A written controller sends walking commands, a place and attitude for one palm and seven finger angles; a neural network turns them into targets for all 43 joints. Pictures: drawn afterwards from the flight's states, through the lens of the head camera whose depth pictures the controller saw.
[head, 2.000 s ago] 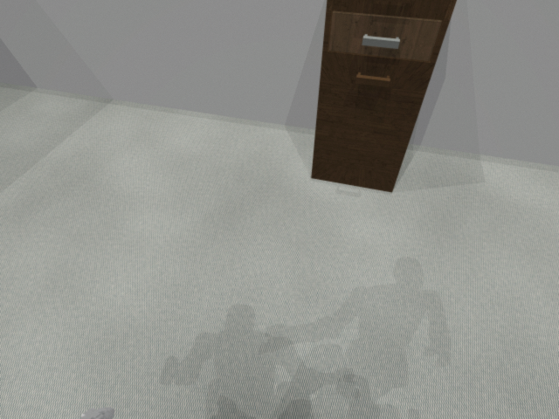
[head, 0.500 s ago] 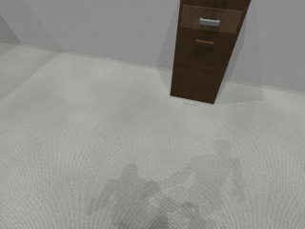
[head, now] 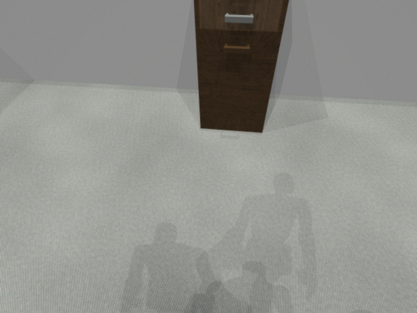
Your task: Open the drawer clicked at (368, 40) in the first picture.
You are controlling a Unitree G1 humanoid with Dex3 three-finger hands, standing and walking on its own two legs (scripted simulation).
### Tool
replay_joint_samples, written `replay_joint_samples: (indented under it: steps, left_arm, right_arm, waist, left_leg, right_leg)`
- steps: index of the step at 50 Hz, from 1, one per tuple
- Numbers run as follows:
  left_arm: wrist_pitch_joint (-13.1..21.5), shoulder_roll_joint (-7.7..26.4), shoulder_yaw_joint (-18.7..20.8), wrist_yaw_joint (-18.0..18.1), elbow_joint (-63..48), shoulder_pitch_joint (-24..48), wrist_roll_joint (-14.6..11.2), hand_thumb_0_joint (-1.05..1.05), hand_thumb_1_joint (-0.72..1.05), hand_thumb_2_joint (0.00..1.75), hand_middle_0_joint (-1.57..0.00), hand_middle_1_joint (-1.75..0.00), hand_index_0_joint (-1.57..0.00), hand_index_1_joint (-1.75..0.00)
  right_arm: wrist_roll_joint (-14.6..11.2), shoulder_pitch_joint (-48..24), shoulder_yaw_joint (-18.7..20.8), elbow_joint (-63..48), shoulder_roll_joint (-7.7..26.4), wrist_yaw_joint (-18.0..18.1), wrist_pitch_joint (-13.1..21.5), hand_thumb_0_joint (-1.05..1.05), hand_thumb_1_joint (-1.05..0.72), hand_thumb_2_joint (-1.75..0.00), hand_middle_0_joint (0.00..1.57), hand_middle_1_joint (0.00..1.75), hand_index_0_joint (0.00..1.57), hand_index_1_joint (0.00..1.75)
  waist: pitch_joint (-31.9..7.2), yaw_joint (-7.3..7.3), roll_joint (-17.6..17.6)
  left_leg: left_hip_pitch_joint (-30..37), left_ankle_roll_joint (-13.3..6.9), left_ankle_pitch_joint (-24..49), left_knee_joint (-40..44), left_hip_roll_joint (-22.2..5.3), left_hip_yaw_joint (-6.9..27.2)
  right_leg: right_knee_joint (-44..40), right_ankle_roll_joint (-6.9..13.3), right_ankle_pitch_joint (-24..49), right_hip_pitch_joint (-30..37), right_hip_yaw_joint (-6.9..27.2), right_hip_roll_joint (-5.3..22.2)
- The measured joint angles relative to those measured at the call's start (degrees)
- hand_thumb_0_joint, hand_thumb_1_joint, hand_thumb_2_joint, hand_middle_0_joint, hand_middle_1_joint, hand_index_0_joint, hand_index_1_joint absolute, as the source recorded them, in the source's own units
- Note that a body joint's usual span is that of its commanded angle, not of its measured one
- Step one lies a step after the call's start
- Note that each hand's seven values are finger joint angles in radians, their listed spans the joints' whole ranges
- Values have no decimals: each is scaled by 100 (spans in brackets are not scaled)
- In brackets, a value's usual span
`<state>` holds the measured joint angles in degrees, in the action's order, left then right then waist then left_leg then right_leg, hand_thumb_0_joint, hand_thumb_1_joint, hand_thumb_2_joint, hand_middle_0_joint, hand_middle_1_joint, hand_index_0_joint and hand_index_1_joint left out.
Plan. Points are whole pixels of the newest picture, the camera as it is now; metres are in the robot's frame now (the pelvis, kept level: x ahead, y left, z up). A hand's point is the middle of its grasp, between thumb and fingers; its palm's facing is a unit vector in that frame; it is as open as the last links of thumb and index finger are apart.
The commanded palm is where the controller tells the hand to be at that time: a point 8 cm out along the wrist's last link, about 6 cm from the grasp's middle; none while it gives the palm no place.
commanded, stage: walk to a spot facing it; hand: left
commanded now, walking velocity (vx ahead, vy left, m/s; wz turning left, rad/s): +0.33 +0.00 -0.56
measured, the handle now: (239, 17) +1.35 -0.04 +0.01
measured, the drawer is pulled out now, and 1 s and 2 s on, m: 0.00 0.00 0.00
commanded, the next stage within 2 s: turn to face it in 1.20 s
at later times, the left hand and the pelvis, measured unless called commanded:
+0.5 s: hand (116, 269) +0.24 +0.26 -0.17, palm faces -0.19 -0.96 -0.19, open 7.4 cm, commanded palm none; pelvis +0.20 +0.06 +0.00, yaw -17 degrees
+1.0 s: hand (225, 154) +0.61 +0.00 -0.15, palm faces -0.61 -0.77 -0.17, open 7.4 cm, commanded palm none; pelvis +0.38 -0.05 -0.01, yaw -34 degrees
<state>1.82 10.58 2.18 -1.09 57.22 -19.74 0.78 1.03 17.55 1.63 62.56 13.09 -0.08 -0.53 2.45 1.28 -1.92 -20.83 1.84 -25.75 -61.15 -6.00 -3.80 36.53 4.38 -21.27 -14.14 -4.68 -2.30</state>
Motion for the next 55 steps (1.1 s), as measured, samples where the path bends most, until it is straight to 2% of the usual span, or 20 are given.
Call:
replay_joint_samples:
  steps: [3,9,13,17,18,19,21,23,26,28,32,37,42,46,47,48,49,51,53,55]
  left_arm:
    - [43,-122,-30,62,39,-195,21,0,90,89,-20,-30,-20,-30]
    - [82,-254,-51,86,242,-475,44,0,90,89,-21,-30,-21,-30]
    - [96,-221,-20,131,274,-518,64,0,90,89,-21,-30,-21,-30]
    - [71,-101,47,167,252,-538,74,0,90,89,-21,-30,-21,-30]
    - [59,-65,74,166,250,-568,62,0,90,89,-21,-30,-21,-30]
    - [41,-47,109,157,250,-612,35,0,90,89,-21,-30,-21,-30]
    - [-58,73,181,118,297,-457,-13,0,90,89,-21,-30,-21,-30]
    - [-141,196,240,79,289,-246,5,0,90,89,-20,-30,-20,-30]
    - [-225,335,326,-17,101,124,69,0,91,89,-20,-30,-20,-30]
    - [-264,378,366,-58,-86,344,94,0,91,89,-20,-30,-20,-30]
    - [-343,367,408,-117,-362,736,127,0,91,90,-20,-30,-20,-30]
    - [-426,299,355,-173,-463,1210,143,0,91,90,-20,-30,-20,-30]
    - [-455,183,257,-206,-499,1646,117,0,91,90,-20,-30,-20,-30]
    - [-333,89,164,-218,-597,1865,100,0,91,90,-20,-30,-20,-30]
    - [-243,103,137,-220,-626,1870,102,0,91,90,-20,-30,-20,-30]
    - [-137,112,127,-200,-653,1866,96,0,91,90,-20,-30,-20,-30]
    - [-52,106,116,-164,-661,1843,50,0,91,89,-20,-30,-20,-30]
    - [2,91,85,-97,-633,1694,-16,0,91,89,-20,-30,-20,-30]
    - [-6,52,63,-20,-532,1461,-31,0,91,89,-20,-30,-20,-30]
    - [-6,19,56,36,-387,1199,-3,0,90,89,-20,-30,-20,-30]
  right_arm:
    - [32,-240,65,-122,-34,-39,9,1,-91,-90,20,30,20,30]
    - [23,-806,144,-643,-156,-114,101,1,-91,-90,20,30,20,30]
    - [6,-1121,133,-841,-222,-149,132,0,-91,-90,20,30,20,30]
    - [-16,-1363,73,-976,-285,-154,211,0,-91,-90,20,30,20,30]
    - [-10,-1390,42,-1020,-299,-136,272,0,-91,-90,20,30,20,30]
    - [13,-1402,8,-1073,-293,-111,351,0,-91,-90,20,30,20,30]
    - [42,-1422,-34,-1113,-365,-56,464,0,-91,-90,20,30,20,30]
    - [39,-1292,-69,-1096,-427,-30,492,0,-91,-90,20,30,20,30]
    - [43,-931,-48,-929,-483,34,514,0,-91,-90,21,30,20,30]
    - [31,-651,-16,-761,-480,74,516,0,-91,-90,20,30,20,30]
    - [9,-146,102,-494,-305,131,512,-1,-93,-90,21,30,20,30]
    - [11,404,126,-239,-163,126,494,0,-92,-90,20,30,20,30]
    - [60,807,92,-73,-165,100,431,0,-92,-90,20,30,20,30]
    - [71,1048,65,6,-232,58,349,0,-91,-90,20,30,20,30]
    - [51,1120,50,14,-279,30,314,0,-91,-90,20,30,20,30]
    - [13,1136,30,9,-321,0,263,0,-91,-90,20,30,20,30]
    - [-21,1050,11,10,-338,-9,200,0,-91,-90,20,30,20,30]
    - [-43,759,16,-47,-355,7,123,1,-91,-90,20,30,20,30]
    - [-14,399,37,-195,-338,21,105,1,-91,-90,20,30,20,30]
    - [21,13,53,-410,-319,28,113,1,-91,-90,20,30,20,30]
  waist:
    - [-18,16,50]
    - [-63,-7,130]
    - [-30,103,150]
    - [16,246,248]
    - [10,255,283]
    - [-10,248,259]
    - [68,211,378]
    - [83,172,446]
    - [53,103,478]
    - [0,74,473]
    - [-53,-56,442]
    - [40,-289,385]
    - [211,-548,305]
    - [319,-654,176]
    - [319,-649,195]
    - [332,-603,218]
    - [375,-581,208]
    - [421,-567,197]
    - [386,-529,151]
    - [299,-489,126]
  left_leg:
    - [-684,83,559,-385,0,3]
    - [-1501,213,1398,176,-84,100]
    - [-1529,189,1565,938,-66,101]
    - [-1000,49,1458,2106,131,-12]
    - [-735,-4,1510,2481,200,-66]
    - [-502,-149,1665,2746,191,-92]
    - [-468,-351,1436,2329,167,-294]
    - [-214,-389,1120,2297,112,-493]
    - [300,-358,1107,2777,94,-730]
    - [601,-381,1127,3114,103,-895]
    - [1114,-396,1088,3623,164,-1230]
    - [1683,-309,876,3949,185,-1572]
    - [2142,-86,474,3939,59,-1884]
    - [2317,187,-68,3401,-268,-2101]
    - [2190,222,-230,2846,-426,-2078]
    - [1887,205,-221,1948,-556,-1850]
    - [1460,191,-331,901,-575,-1405]
    - [615,159,-229,-742,-421,-620]
    - [-66,156,157,-1312,-376,-253]
    - [-596,185,406,-1126,-394,-96]
  right_leg:
    - [-616,-20,196,341,206,-72]
    - [-1463,-67,409,864,673,-112]
    - [-1628,-165,244,1183,902,-94]
    - [-1435,-317,-183,1433,1126,-3]
    - [-1178,-350,-379,1411,1203,20]
    - [-652,-347,-593,1250,1231,-21]
    - [1309,-299,-867,527,1086,3]
    - [2899,-285,-651,-230,789,76]
    - [3662,-340,-17,-1108,332,354]
    - [3596,-407,323,-1555,183,521]
    - [3113,-548,929,-2144,133,776]
    - [2114,-629,1318,-2288,77,929]
    - [945,-490,1187,-1951,-113,838]
    - [162,-197,718,-1392,-352,525]
    - [-113,-87,842,-1138,-414,447]
    - [-61,1,1169,-1123,-415,403]
    - [185,44,1042,-1155,-395,343]
    - [283,52,650,-983,-330,223]
    - [-11,-6,588,-693,-238,90]
    - [-350,-34,680,-457,-104,-4]
